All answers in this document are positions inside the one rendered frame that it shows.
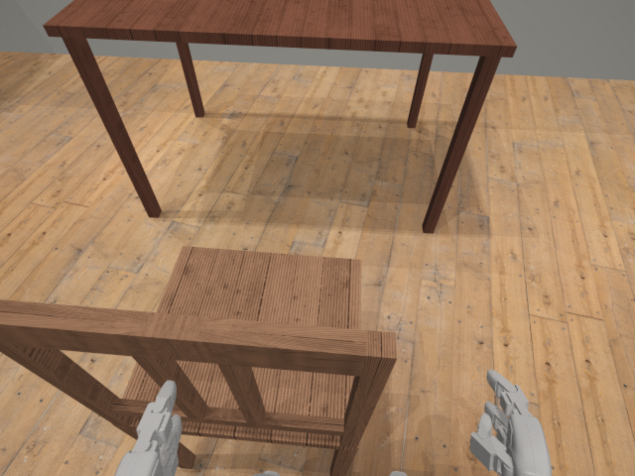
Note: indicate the left robot hand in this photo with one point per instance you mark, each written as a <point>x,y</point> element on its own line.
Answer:
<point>159,434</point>

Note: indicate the chair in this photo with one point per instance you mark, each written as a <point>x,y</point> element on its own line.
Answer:
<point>262,347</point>

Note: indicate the table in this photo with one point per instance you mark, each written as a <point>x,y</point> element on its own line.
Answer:
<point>428,27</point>

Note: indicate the right robot hand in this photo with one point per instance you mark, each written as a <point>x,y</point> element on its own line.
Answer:
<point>520,435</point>

